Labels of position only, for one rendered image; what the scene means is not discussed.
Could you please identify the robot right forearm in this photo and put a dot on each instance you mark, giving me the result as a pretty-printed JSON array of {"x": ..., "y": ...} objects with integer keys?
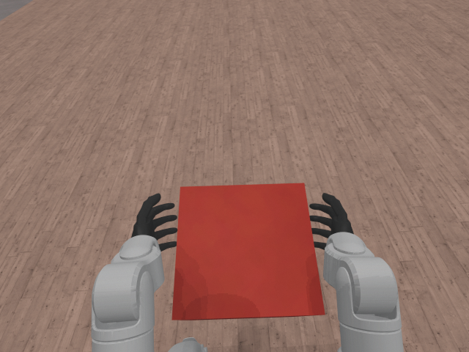
[{"x": 367, "y": 296}]

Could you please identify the robot left forearm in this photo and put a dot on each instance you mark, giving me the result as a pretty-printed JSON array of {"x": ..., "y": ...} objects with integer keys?
[{"x": 123, "y": 310}]

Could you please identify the right robot hand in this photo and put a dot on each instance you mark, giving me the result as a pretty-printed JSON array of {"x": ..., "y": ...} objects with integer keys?
[{"x": 337, "y": 223}]

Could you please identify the carton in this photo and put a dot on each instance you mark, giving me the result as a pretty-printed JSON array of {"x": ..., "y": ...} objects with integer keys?
[{"x": 245, "y": 251}]

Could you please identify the left robot hand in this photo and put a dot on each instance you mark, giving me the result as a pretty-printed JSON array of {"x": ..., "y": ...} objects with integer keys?
[{"x": 146, "y": 224}]

